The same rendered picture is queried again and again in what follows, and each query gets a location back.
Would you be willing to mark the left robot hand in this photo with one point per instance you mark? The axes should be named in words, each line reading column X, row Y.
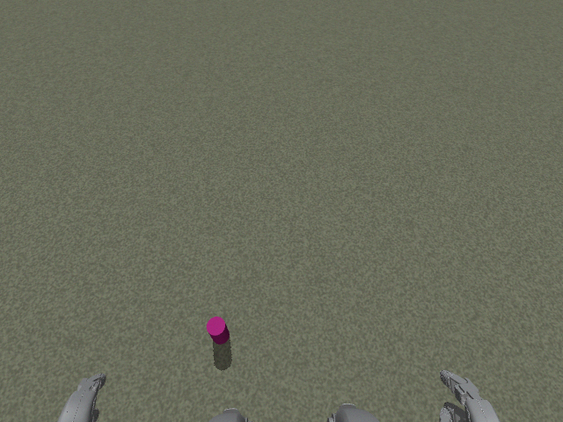
column 80, row 406

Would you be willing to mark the right robot hand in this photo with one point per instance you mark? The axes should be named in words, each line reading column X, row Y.
column 476, row 408

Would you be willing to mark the can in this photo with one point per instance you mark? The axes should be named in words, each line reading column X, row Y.
column 218, row 330

